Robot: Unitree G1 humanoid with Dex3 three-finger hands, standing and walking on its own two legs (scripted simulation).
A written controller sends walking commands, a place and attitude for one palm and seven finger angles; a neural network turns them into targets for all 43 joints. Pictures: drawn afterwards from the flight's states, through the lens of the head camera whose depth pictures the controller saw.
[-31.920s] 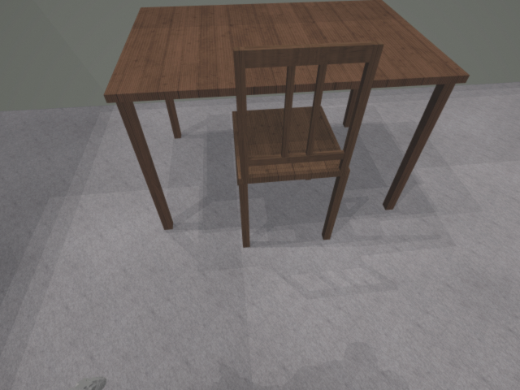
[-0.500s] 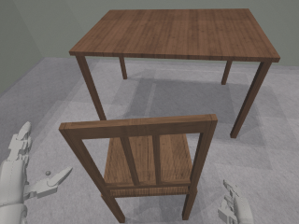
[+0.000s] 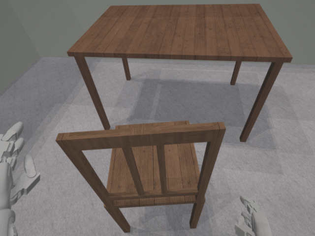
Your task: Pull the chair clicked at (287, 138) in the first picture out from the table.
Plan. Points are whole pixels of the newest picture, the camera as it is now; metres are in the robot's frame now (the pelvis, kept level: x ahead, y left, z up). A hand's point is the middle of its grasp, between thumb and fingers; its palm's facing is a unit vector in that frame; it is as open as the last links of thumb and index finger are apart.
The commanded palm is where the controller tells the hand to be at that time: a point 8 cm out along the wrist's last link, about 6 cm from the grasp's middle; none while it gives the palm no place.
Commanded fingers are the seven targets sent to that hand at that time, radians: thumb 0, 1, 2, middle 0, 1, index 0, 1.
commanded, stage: draw the hand back to the body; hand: left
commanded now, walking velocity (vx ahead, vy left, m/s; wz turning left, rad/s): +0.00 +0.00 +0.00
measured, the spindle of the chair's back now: (134, 173) +0.31 +0.12 -0.08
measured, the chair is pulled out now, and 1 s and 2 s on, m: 0.55 0.55 0.55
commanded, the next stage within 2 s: step back with the hand held close in 0.10 s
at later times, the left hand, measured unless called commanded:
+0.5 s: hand (33, 178) +0.18 +0.26 +0.14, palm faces +0.33 -0.77 -0.54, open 7.4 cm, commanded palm +0.12 +0.31 +0.18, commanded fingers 0.00 0.90 0.90 -0.20 -0.30 -0.20 -0.30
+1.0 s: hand out of the picture +0.10 +0.28 +0.15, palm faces +0.44 -0.77 -0.46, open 7.4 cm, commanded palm +0.03 +0.32 +0.18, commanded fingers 0.00 0.90 0.90 -0.20 -0.30 -0.20 -0.30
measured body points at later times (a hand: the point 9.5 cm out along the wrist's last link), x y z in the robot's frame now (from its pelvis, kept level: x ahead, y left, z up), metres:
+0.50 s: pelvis -0.03 +0.01 +0.00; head +0.01 -0.01 +0.45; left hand +0.16 +0.30 +0.18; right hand +0.16 -0.23 -0.10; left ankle -0.05 +0.14 -0.74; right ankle -0.01 -0.14 -0.74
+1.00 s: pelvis -0.11 +0.02 -0.01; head -0.09 +0.02 +0.44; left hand +0.07 +0.32 +0.18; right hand +0.06 -0.23 -0.09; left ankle -0.05 +0.14 -0.74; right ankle -0.02 -0.14 -0.73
